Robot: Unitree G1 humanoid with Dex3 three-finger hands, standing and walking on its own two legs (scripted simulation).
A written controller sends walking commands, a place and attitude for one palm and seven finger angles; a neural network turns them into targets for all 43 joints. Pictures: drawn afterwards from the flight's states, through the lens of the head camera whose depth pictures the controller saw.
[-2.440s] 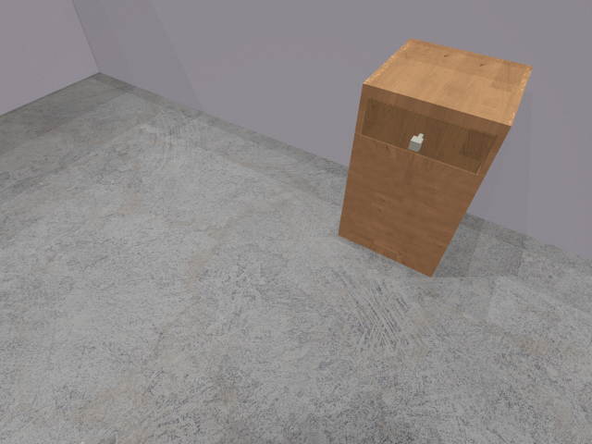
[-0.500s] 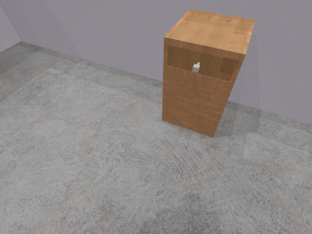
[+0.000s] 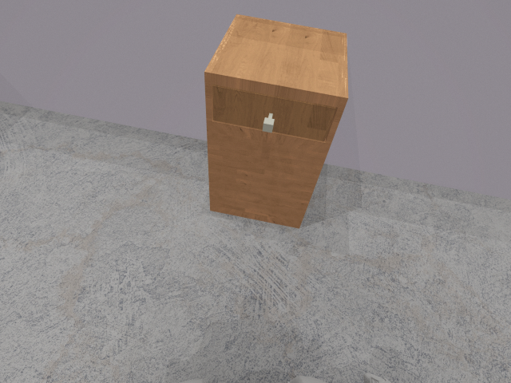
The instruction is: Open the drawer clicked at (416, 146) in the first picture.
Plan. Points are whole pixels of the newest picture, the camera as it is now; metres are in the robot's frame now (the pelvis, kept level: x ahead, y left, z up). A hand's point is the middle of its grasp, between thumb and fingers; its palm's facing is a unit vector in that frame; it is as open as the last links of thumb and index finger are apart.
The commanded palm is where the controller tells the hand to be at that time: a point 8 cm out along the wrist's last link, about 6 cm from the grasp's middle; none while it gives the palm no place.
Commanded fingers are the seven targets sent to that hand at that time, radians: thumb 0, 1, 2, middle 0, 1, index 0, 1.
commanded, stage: take the last steps up to it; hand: left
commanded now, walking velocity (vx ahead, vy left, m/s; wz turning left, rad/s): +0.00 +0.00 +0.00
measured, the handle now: (269, 121) +0.87 +0.02 -0.15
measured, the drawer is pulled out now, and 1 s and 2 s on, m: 0.00 0.00 0.00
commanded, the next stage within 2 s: come to a stop and stand still in 0.94 s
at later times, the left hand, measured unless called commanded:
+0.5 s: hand (171, 371) +0.16 +0.15 -0.17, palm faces -0.11 -0.97 -0.20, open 7.2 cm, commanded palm none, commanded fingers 0.00 0.90 0.90 -0.20 -0.30 -0.20 -0.30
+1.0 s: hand (217, 267) +0.36 +0.10 -0.16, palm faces -0.17 -0.97 -0.20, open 7.3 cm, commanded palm none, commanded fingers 0.00 0.90 0.90 -0.20 -0.30 -0.20 -0.30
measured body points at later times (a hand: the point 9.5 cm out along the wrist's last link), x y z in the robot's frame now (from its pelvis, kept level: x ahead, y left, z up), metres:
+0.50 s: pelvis +0.10 -0.03 +0.01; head +0.11 -0.02 +0.46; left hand +0.16 +0.20 -0.15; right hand +0.04 -0.27 -0.14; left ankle +0.13 +0.08 -0.69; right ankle +0.03 -0.13 -0.73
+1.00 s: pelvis +0.28 -0.07 +0.00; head +0.30 -0.08 +0.45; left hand +0.37 +0.15 -0.15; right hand +0.18 -0.26 -0.16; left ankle +0.22 +0.08 -0.73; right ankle +0.35 -0.21 -0.72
